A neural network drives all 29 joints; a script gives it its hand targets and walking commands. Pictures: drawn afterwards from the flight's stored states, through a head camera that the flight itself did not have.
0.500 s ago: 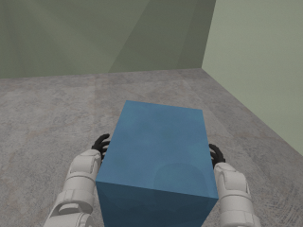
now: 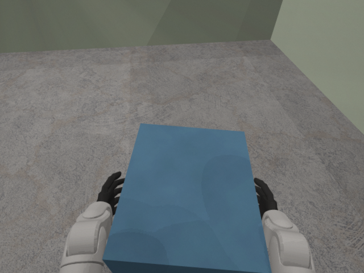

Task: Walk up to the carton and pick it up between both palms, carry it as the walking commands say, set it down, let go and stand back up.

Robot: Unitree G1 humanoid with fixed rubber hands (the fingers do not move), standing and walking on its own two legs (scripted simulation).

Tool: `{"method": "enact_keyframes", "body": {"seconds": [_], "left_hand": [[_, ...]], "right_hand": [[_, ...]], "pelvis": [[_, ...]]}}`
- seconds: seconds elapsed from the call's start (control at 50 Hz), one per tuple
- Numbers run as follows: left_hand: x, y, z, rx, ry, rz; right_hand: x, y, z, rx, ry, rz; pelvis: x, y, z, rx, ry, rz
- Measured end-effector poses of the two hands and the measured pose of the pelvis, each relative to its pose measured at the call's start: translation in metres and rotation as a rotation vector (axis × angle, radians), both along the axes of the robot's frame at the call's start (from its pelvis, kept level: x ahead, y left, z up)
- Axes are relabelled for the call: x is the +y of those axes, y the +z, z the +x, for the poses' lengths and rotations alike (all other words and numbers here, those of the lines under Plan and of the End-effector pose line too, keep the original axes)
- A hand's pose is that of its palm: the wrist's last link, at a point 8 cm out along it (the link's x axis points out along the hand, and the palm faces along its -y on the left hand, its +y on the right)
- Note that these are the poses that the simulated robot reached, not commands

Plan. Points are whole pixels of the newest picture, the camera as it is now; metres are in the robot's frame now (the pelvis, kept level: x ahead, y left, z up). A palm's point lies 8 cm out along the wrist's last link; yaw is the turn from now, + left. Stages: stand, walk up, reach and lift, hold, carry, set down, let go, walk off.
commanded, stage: reach and lift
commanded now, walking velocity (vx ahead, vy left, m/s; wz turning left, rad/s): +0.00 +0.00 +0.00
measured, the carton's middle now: (185, 211) +0.27 +0.00 -0.04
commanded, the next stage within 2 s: hold in 0.94 s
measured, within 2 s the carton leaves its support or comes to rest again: neither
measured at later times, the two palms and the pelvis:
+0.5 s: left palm (110, 198) +0.27 +0.17 +0.03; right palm (270, 200) +0.28 -0.18 +0.03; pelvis -0.03 -0.02 -0.01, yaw +0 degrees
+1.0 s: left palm (108, 210) +0.24 +0.17 +0.02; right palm (274, 216) +0.24 -0.18 +0.03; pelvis -0.01 -0.01 +0.00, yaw +0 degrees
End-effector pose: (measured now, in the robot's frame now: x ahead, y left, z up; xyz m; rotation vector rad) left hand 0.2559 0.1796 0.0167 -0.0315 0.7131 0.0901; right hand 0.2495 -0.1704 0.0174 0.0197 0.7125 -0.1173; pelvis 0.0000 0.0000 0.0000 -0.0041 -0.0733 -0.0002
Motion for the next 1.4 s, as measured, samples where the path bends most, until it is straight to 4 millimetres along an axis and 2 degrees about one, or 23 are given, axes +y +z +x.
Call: {"method": "enact_keyframes", "body": {"seconds": [0.16,0.34,0.46,0.62,0.76,0.9,1.1,1.28,1.4], "left_hand": [[-0.007,0.007,-0.006,-0.041,-0.01,0.007],[-0.011,0.005,0.003,-0.032,0.01,-0.025],[-0.009,0.008,0.012,-0.033,0.029,-0.029],[-0.003,0.011,0.015,-0.03,0.053,-0.011],[-0.002,0.006,0.0,-0.004,0.061,-0.003],[-0.005,0.004,-0.011,-0.011,0.037,-0.006],[-0.013,0.008,-0.014,-0.048,-0.015,-0.009],[-0.014,0.006,-0.023,-0.032,-0.007,-0.001],[-0.016,0.007,-0.023,-0.036,0.015,-0.005]], "right_hand": [[-0.007,0.006,-0.008,-0.041,0.005,-0.014],[-0.012,0.01,0.006,-0.03,0.013,-0.024],[-0.01,0.012,0.021,-0.031,0.032,-0.026],[-0.004,0.01,0.034,-0.027,0.058,-0.007],[-0.003,0.0,0.021,-0.001,0.059,0.009],[-0.006,0.001,0.002,-0.008,0.034,0.003],[-0.013,0.013,-0.015,-0.045,0.001,-0.022],[-0.015,0.007,-0.025,-0.031,0.004,-0.012],[-0.017,0.005,-0.021,-0.035,0.014,-0.001]], "pelvis": [[-0.005,-0.004,-0.02,-0.032,-0.01,0.004],[-0.015,-0.01,-0.041,-0.06,-0.019,0.009],[-0.022,-0.01,-0.037,-0.054,-0.009,0.007],[-0.025,-0.006,-0.018,-0.026,0.013,0.004],[-0.022,-0.002,-0.001,-0.016,0.015,0.0],[-0.017,-0.001,0.001,-0.024,0.007,-0.001],[-0.011,-0.003,-0.015,-0.056,-0.009,-0.001],[-0.008,-0.007,-0.035,-0.074,-0.016,0.005],[-0.011,-0.01,-0.045,-0.082,-0.017,0.011]]}}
